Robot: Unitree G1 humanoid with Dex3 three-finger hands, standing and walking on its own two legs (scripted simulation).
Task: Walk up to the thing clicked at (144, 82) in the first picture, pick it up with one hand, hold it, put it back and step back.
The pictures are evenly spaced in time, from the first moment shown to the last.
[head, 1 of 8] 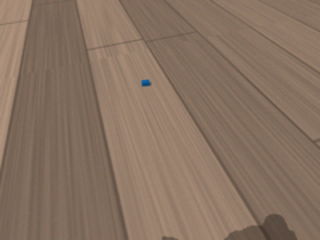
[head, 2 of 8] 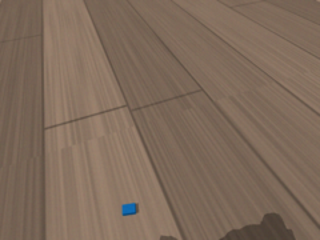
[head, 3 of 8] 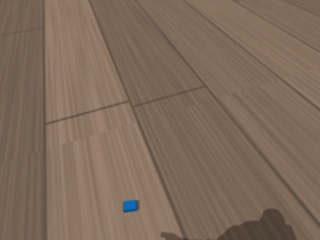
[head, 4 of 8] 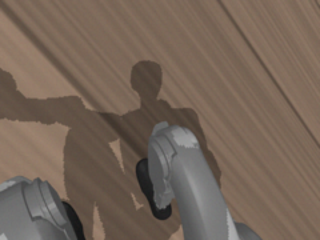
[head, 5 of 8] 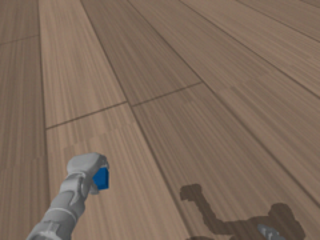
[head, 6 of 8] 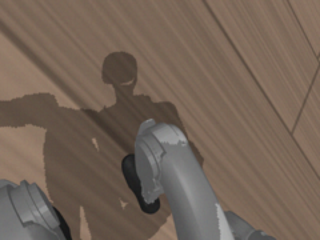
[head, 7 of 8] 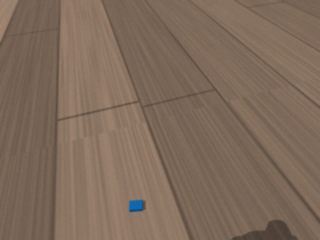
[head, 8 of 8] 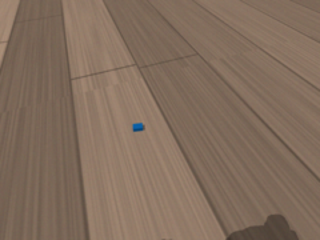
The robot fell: no
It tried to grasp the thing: yes
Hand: left
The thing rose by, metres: 0.69
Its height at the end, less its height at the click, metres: +0.00
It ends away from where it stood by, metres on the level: 0.01
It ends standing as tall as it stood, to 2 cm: yes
